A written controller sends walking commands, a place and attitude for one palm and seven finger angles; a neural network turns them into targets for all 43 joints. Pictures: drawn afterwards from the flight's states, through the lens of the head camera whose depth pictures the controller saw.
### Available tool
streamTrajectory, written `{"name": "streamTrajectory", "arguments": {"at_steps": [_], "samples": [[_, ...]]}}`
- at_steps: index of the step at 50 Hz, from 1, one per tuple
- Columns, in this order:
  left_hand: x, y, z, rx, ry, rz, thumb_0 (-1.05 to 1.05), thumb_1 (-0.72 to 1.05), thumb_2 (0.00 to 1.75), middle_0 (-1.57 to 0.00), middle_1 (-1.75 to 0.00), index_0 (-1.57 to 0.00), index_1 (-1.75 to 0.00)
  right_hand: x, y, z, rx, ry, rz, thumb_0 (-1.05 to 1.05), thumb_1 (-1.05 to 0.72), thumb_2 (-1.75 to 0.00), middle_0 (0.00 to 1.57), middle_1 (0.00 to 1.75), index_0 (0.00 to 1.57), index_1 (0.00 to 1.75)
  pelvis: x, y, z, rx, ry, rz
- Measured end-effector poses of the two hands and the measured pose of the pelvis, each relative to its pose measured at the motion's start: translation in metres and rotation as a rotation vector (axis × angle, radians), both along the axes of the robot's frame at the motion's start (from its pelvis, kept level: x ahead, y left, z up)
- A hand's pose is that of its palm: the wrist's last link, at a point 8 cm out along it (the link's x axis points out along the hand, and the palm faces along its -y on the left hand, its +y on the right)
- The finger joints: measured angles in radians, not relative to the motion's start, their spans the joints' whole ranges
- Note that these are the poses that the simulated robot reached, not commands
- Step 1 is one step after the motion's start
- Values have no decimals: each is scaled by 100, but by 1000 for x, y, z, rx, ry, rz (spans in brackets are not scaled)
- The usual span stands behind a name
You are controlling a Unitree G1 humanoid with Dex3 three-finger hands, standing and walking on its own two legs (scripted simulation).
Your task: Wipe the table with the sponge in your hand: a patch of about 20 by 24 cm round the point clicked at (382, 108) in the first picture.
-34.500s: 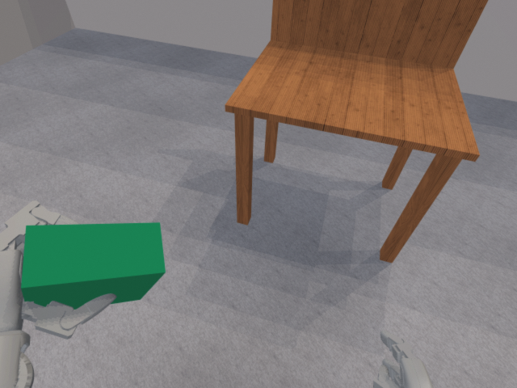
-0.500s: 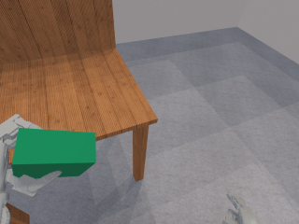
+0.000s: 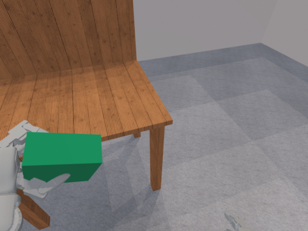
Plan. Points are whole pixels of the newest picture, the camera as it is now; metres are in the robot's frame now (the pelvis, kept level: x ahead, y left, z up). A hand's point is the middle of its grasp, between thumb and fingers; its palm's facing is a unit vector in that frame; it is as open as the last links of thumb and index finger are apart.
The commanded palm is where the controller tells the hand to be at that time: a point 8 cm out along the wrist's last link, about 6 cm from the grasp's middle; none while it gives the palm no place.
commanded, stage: stop stepping back and stand still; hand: left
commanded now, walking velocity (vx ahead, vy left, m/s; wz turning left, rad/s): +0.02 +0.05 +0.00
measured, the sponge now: (73, 160) +0.23 +0.19 +0.14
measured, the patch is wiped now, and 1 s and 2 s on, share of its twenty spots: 1.00 1.00 1.00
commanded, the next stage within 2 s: stand and wait in 0.84 s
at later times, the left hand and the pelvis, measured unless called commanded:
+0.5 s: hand (34, 148) +0.24 +0.26 +0.17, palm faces +0.37 -0.86 -0.35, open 10.3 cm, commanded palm +0.19 +0.30 +0.20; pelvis +0.03 +0.03 +0.02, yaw +0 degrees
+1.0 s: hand (26, 147) +0.24 +0.28 +0.17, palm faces +0.36 -0.86 -0.36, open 10.3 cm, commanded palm +0.19 +0.32 +0.20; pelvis +0.03 +0.04 +0.02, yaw -1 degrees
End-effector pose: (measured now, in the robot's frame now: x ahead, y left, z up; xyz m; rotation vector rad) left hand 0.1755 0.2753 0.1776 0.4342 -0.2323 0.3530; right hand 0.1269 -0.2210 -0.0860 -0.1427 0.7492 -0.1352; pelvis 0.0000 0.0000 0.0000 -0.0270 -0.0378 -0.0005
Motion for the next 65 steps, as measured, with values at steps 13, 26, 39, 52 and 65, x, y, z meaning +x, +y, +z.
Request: {"name": "streamTrajectory", "arguments": {"at_steps": [13, 26, 39, 52, 65], "samples": [[3, 19, 7, 16, 43, 9, -1, -53, 106, -71, -132, -73, -133, 35, -17, 35, -108, -21, -20, 2, -91, -90, 20, 30, 20, 30, 12, 12, 16, 13, 24, -2], [27, 29, 3, -45, 59, 10, -1, -53, 106, -71, -132, -72, -134, 82, 23, 47, -64, -84, 46, 2, -91, -90, 21, 30, 20, 30, 30, 26, 20, 4, 24, -6], [31, 44, 3, -44, 77, 21, -1, -53, 106, -71, -132, -72, -134, 77, 34, 43, -63, -35, 39, 2, -91, -90, 21, 30, 20, 30, 35, 37, 22, 3, 26, -11], [25, 46, 5, -36, 70, 11, -1, -53, 106, -71, -132, -72, -134, 61, 27, 42, -79, -23, 2, 2, -91, -90, 21, 30, 20, 30, 29, 41, 22, 2, 21, -15], [18, 47, 4, -41, 75, 27, -1, -53, 106, -71, -132, -72, -133, 56, 29, 40, -74, -26, 7, 2, -91, -90, 21, 30, 20, 30, 23, 41, 23, 2, 20, -13]]}}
